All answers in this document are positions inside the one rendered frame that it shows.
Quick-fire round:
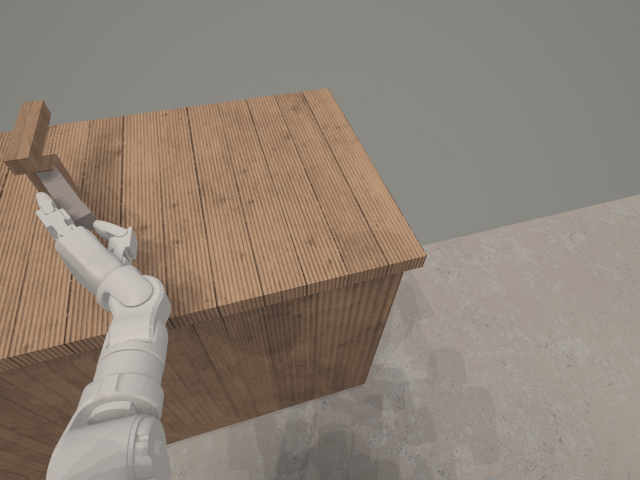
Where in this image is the tap lever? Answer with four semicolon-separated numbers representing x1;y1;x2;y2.
36;167;96;232

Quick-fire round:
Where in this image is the left robot hand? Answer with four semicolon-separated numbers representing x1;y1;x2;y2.
36;192;138;296

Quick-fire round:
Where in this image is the left robot upper arm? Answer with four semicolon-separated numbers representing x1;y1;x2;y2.
49;414;171;480

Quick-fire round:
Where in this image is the counter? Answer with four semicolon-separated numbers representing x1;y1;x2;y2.
0;88;427;480

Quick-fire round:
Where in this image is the robot left forearm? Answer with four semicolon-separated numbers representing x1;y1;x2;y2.
46;265;171;480

